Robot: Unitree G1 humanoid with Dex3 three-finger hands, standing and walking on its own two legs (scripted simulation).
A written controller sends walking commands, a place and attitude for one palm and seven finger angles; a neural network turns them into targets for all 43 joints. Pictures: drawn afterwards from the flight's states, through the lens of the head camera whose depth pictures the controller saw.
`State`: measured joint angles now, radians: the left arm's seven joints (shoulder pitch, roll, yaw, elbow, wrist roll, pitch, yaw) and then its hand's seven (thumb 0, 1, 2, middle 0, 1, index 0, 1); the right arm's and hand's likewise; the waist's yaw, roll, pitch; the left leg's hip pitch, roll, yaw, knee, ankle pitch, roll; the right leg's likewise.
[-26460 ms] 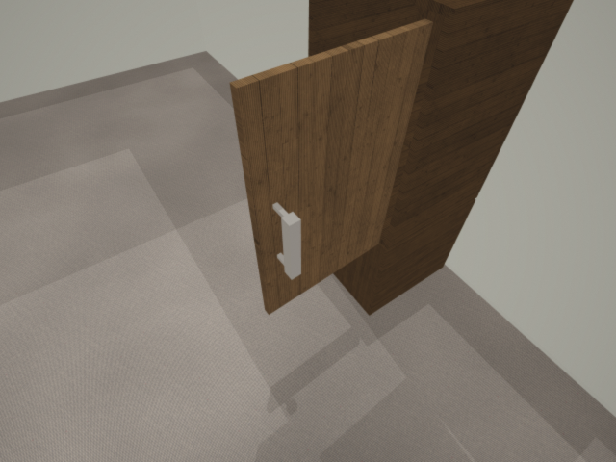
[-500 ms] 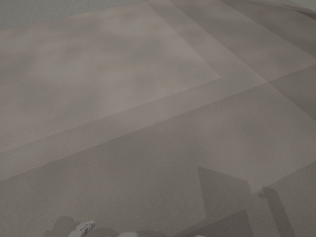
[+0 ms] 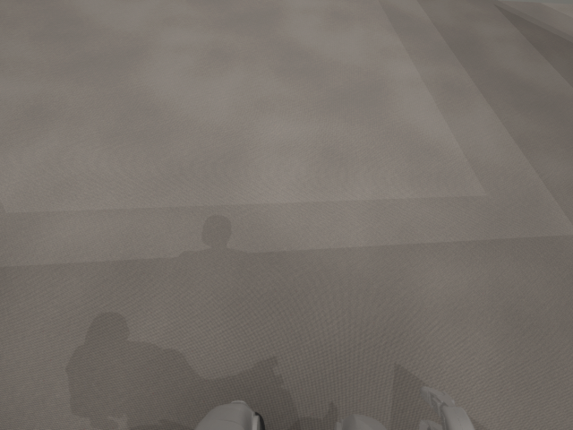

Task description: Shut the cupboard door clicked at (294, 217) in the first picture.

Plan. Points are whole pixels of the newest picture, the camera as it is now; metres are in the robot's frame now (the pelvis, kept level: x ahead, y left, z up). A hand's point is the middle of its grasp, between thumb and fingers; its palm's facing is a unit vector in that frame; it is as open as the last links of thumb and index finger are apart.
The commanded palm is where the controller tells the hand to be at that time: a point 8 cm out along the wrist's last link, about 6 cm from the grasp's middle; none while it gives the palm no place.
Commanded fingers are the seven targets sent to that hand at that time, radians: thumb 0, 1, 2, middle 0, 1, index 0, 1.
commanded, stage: turn to face it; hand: left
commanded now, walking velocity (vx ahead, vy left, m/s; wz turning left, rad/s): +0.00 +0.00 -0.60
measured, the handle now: out of the picture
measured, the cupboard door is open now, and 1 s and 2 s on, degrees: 69 69 69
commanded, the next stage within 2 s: none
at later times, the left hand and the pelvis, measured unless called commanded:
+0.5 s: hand (183, 407) +0.15 +0.17 -0.16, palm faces -0.24 -0.96 -0.17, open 7.4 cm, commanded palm none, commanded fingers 0.00 0.90 0.90 -0.20 -0.30 -0.20 -0.30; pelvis +0.04 +0.00 +0.02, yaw -16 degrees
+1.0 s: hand (239, 376) +0.21 +0.09 -0.15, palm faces -0.48 -0.85 -0.23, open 7.4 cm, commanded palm none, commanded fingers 0.00 0.90 0.90 -0.20 -0.30 -0.20 -0.30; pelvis +0.03 -0.03 +0.01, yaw -33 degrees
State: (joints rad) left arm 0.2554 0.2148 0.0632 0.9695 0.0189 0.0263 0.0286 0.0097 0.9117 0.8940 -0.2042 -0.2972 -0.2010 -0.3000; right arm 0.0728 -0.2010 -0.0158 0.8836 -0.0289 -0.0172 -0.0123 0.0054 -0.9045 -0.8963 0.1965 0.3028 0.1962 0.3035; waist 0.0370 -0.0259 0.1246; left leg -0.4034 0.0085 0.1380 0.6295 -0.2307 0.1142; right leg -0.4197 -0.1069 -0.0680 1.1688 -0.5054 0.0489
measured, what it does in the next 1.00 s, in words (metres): steps on the spot, turning right: right foot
